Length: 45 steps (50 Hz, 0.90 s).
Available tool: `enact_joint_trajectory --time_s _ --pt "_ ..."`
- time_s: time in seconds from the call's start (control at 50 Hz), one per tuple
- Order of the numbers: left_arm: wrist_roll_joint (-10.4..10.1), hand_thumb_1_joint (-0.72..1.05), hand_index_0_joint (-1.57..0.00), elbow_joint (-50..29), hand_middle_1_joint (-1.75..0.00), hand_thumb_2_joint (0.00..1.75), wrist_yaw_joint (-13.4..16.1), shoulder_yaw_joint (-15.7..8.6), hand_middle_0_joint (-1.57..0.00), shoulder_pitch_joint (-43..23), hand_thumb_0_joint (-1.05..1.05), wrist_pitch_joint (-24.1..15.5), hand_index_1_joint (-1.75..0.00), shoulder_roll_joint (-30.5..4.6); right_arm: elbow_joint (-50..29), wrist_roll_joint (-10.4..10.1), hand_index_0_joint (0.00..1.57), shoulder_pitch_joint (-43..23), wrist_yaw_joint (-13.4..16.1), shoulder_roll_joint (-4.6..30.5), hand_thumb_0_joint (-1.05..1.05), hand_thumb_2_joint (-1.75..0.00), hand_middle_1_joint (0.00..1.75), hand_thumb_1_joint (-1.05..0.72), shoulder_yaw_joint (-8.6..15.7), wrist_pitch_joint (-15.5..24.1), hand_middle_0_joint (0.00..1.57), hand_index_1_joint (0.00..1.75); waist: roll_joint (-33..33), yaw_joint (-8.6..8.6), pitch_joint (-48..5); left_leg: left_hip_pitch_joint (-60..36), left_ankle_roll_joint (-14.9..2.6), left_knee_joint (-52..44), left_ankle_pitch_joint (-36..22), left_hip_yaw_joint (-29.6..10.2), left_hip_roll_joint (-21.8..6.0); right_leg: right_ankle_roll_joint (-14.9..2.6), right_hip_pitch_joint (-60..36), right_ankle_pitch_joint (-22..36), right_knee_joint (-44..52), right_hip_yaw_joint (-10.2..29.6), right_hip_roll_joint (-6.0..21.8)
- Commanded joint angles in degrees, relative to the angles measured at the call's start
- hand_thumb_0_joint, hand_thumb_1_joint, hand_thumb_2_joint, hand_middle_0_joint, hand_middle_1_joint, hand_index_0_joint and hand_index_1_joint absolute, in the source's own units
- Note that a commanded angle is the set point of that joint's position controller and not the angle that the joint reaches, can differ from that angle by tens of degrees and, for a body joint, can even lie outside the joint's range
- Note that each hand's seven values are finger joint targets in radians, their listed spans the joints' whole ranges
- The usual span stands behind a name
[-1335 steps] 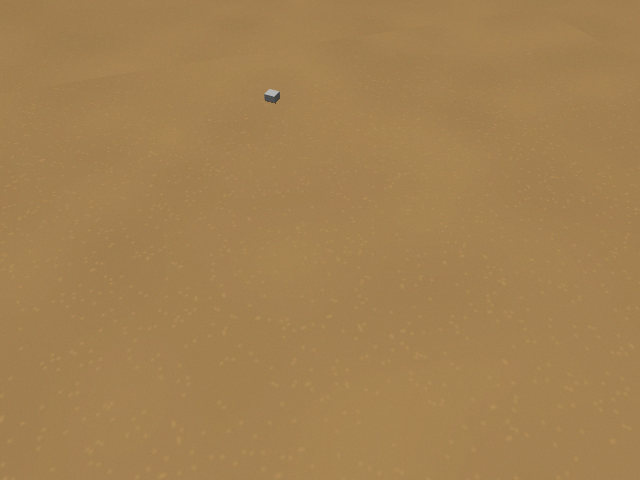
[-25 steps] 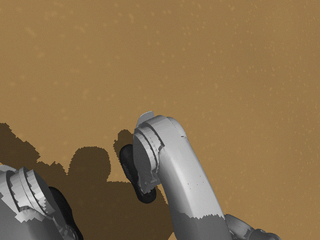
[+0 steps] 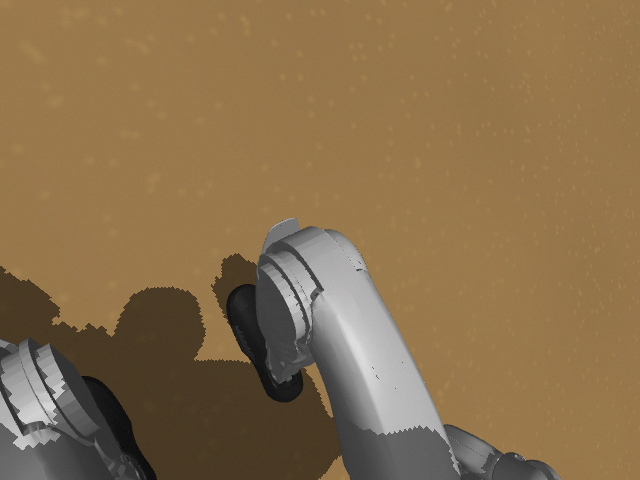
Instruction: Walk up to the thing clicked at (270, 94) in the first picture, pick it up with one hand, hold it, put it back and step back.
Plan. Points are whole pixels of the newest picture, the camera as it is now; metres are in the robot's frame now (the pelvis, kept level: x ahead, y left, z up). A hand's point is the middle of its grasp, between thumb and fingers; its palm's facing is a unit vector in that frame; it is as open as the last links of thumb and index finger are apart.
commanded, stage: rest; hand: left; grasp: from above
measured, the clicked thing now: out of the picture +0.41 +0.34 -0.29
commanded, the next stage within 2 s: open in 0.18 s
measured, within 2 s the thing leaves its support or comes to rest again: rests again in 0.74 s
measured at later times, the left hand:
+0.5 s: hand out of the picture +0.42 +0.33 -0.26, palm faces -0.03 -0.46 -0.89, open 9.2 cm
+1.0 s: hand out of the picture +0.42 +0.34 -0.26, palm faces -0.03 -0.46 -0.89, open 9.9 cm
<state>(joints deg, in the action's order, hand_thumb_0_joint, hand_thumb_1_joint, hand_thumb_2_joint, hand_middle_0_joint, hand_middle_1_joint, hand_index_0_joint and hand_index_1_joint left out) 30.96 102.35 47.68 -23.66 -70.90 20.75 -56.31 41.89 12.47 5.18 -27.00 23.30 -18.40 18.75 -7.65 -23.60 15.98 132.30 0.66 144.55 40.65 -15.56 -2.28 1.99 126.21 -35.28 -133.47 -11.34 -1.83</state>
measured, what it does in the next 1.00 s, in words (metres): stands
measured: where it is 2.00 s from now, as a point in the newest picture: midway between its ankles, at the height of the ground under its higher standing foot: (203, 409)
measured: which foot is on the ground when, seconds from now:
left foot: down 0.00-1.00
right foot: down 0.00-1.00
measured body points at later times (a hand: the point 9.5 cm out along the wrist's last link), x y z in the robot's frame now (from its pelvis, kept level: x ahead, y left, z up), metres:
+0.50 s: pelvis +0.00 +0.00 +0.00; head +0.30 +0.11 +0.31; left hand +0.42 +0.35 -0.21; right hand +0.01 -0.25 -0.05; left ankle +0.07 +0.13 -0.28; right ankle +0.13 -0.11 -0.28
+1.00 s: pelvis +0.00 +0.00 +0.00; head +0.30 +0.11 +0.31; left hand +0.42 +0.36 -0.21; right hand +0.01 -0.24 -0.04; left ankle +0.07 +0.13 -0.28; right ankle +0.13 -0.11 -0.28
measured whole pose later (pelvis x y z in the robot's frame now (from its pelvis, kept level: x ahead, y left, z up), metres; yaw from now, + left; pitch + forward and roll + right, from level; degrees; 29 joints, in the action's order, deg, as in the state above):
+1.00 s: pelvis +0.00 +0.00 +0.00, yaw -1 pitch +25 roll -15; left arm 29.5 101.5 46.9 -22.1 -70.4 20.3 -59.1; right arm 40.0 12.0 5.4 -26.1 24.5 -20.7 21.1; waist -9.3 -24.1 17.7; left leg 131.1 0.7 145.0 41.3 -17.0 -2.2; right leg 2.3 124.4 -35.4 -132.8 -12.5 -2.1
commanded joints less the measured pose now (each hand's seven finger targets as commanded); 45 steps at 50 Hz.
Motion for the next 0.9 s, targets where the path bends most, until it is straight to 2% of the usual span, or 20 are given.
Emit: enact_joint_trajectory --time_s 0.0,0.04,0.1,0.14,0.18,0.26,0.28,0.34,0.36,0.38,0.44,0.54,0.62,0.7,0.72,0.78,0.8,0.88 --pt "0.27 0.91 -1.24 -5.31 -0.45 0.7 2.11 2.05 -1.29 -12.68 0.0 -0.52 -0.49 -11.43 2.37 -0.46 0.2 13.13 0.06 19.32 0.0 -0.91 0.3 -0.91 4.04 0.4 0.2 0.3 28.52 -4.41 -37.81 -26.3 -0.55 -14.65 -9.43 4.33 -1.6 -1.75 -22.04 13.06 11.49 -4.95 -1.58" --pt "0.43 0.9 -1.24 -5.11 -0.44 0.72 1.91 2.31 -1.29 -12.17 0.0 -0.55 -0.5 -11.67 2.53 -0.28 0.2 13.47 0.3 19.47 0.0 -0.91 0.3 -0.91 3.91 0.47 0.2 0.3 28.26 -4.65 -38.17 -25.17 -0.72 -14.42 -9.5 4.8 -1.51 -1.67 -23.41 13.43 12.12 -4.63 -1.97" --pt "0.21 0.9 -1.23 -5.31 -0.45 0.73 2.0 2.05 -1.28 -12.43 0.0 -0.62 -0.51 -12.12 1.84 -0.5 0.2 14.06 0.26 19.6 0.0 -0.91 0.3 -0.91 3.42 0.44 0.2 0.3 28.85 -4.45 -39.64 -26.75 -0.46 -14.1 -12.64 4.44 -1.75 -1.81 -24.13 15.67 11.74 -4.92 -2.11" --pt "0.39 0.87 -1.22 -4.59 -0.44 0.73 2.2 1.95 -1.28 -12.57 0.0 -0.67 -0.5 -12.72 2.55 -0.39 0.2 13.59 0.58 19.81 0.0 -0.91 0.3 -0.91 3.38 0.62 0.2 0.3 29.67 -4.38 -38.92 -27.2 -0.15 -14.68 -11.5 4.18 -1.9 -1.93 -23.97 15.28 11.37 -5.06 -2.01" --pt "0.73 0.88 -1.22 -5.11 -0.47 0.73 2.07 2.77 -1.26 -13.16 0.0 -0.81 -0.52 -12.55 1.8 -0.22 0.2 13.65 0.31 20.02 0.0 -0.91 0.3 -0.91 3.16 0.71 0.2 0.3 30.34 -5.2 -38.06 -27.38 -0.18 -14.65 -11.38 3.87 -1.81 -1.98 -23.35 14.79 10.89 -5.52 -1.85" --pt "0.5 0.83 -1.18 -4.12 -0.43 0.72 2.19 2.22 -1.24 -12.09 0.0 -1.06 -0.5 -13.48 1.94 -0.56 0.2 12.66 0.7 20.31 0.0 -0.91 0.3 -0.91 2.91 1.01 0.2 0.3 29.3 -4.74 -36.38 -26.19 -0.32 -14.79 -9.35 3.93 -1.85 -1.84 -23.05 13.52 11.38 -5.41 -1.89" --pt "0.59 0.75 -1.1 -4.37 -0.51 0.73 2.05 2.34 -1.16 -11.5 0.0 -1.13 -0.55 -13.69 1.54 -0.46 0.2 13.05 0.5 20.18 0.0 -0.91 0.3 -0.9 2.75 0.99 0.2 0.3 28.91 -5.08 -36.55 -26.11 -0.46 -14.58 -9.9 4.0 -1.59 -1.76 -23.47 13.85 11.34 -5.41 -1.78" --pt "0.52 0.51 -0.89 -5.01 -0.55 0.73 2.02 2.03 -0.93 -11.37 0.0 -1.19 -0.59 -14.35 1.32 -0.33 0.2 13.18 0.72 20.22 0.0 -0.91 0.3 -0.9 2.67 1.26 0.2 0.3 28.42 -4.88 -37.35 -25.4 -0.72 -14.29 -9.92 4.59 -1.53 -1.63 -25.11 13.95 12.32 -5.03 -2.2" --pt "0.03 0.43 -0.85 -4.66 -0.56 0.74 1.88 2.07 -0.89 -11.18 0.0 -0.95 -0.61 -14.07 1.38 -0.47 0.2 12.54 0.89 20.02 0.0 -0.91 0.3 -0.9 2.55 1.38 0.2 0.3 27.49 -4.73 -36.8 -25.08 -0.72 -14.02 -9.49 4.45 -1.68 -1.53 -24.37 13.64 12.37 -5.03 -2.14" --pt "0.45 0.37 -0.82 -4.92 -0.56 0.76 1.92 2.24 -0.87 -11.15 0.0 -1.0 -0.61 -14.27 1.43 -0.42 0.2 13.17 0.91 20.11 0.0 -0.91 0.3 -0.9 2.56 1.37 0.2 0.3 27.7 -4.92 -37.35 -25.17 -0.77 -13.87 -10.07 4.61 -1.61 -1.53 -24.83 14.1 12.46 -4.99 -2.26" --pt "0.34 0.33 -0.78 -4.77 -0.61 0.79 2.28 1.8 -0.83 -11.11 0.0 -0.99 -0.66 -14.45 1.24 -0.34 0.2 13.63 0.81 20.24 0.0 -0.91 0.3 -0.91 2.36 1.27 0.2 0.3 27.83 -4.72 -38.17 -25.57 -0.67 -13.85 -11.92 4.34 -1.84 -1.59 -25.77 15.48 12.37 -5.1 -2.33" --pt "0.14 0.22 -0.69 -5.37 -0.64 0.8 1.93 2.09 -0.74 -11.29 0.0 -1.03 -0.69 -14.79 1.2 -0.42 0.2 12.12 1.26 20.29 0.0 -0.91 0.3 -0.91 2.4 1.87 0.2 0.3 28.4 -4.94 -36.49 -25.73 -0.63 -14.27 -8.44 3.99 -1.96 -1.55 -24.47 12.88 12.58 -5.18 -2.12" --pt "0.49 0.15 -0.63 -5.09 -0.68 0.82 2.07 1.65 -0.67 -10.96 0.0 -0.8 -0.73 -14.98 1.55 -0.43 0.2 13.43 1.27 20.27 0.0 -0.91 0.3 -0.91 2.41 1.84 0.2 0.3 29.31 -4.64 -37.85 -26.91 -0.3 -14.8 -10.71 3.88 -2.13 -1.7 -25.74 14.69 12.36 -5.39 -2.41" --pt "0.08 0.12 -0.59 -5.76 -0.71 0.82 1.91 2.68 -0.62 -11.91 0.0 -0.72 -0.75 -14.02 1.25 -0.66 0.2 12.58 1.17 20.6 0.0 -0.91 0.3 -0.9 2.4 2.15 0.2 0.3 29.63 -5.21 -36.17 -27.94 -0.14 -14.91 -10.07 2.93 -2.3 -1.68 -23.47 14.22 11.47 -5.95 -1.74" --pt "0.57 0.1 -0.57 -5.66 -0.72 0.8 1.95 2.83 -0.6 -11.49 0.0 -0.74 -0.74 -14.15 1.35 -0.7 0.2 12.88 1.13 20.57 0.0 -0.91 0.3 -0.9 2.35 2.17 0.2 0.3 30.12 -5.39 -36.34 -28.26 -0.16 -15.1 -10.0 2.84 -2.3 -1.77 -23.11 13.93 11.71 -6.09 -1.91" --pt "0.46 0.06 -0.54 -5.57 -0.73 0.78 2.14 2.41 -0.56 -11.86 0.0 -0.92 -0.75 -14.46 1.76 -0.79 0.2 12.98 1.12 20.87 0.0 -0.91 0.3 -0.9 2.66 2.24 0.2 0.3 30.35 -5.25 -35.49 -27.83 -0.01 -15.74 -9.42 2.71 -2.32 -1.75 -23.37 13.83 11.62 -6.03 -1.64" --pt "-0.28 0.05 -0.52 -5.51 -0.74 0.79 1.83 3.04 -0.54 -11.62 0.0 -0.87 -0.76 -13.52 1.29 -0.68 0.2 12.72 1.05 20.62 0.0 -0.9 0.3 -0.9 2.34 2.31 0.2 0.3 29.73 -5.58 -35.1 -27.7 -0.14 -14.87 -9.56 2.88 -2.22 -1.58 -23.38 13.92 11.39 -6.02 -1.59" --pt "-0.5 0.02 -0.5 -6.0 -0.75 0.76 1.38 3.4 -0.5 -11.34 0.0 -0.84 -0.76 -13.42 0.91 -0.68 0.2 13.73 0.92 21.04 0.0 -0.9 0.3 -0.9 2.39 2.3 0.2 0.3 29.61 -5.9 -36.32 -28.53 -0.19 -15.02 -11.16 2.96 -1.99 -1.66 -24.02 15.02 11.67 -6.05 -2.04"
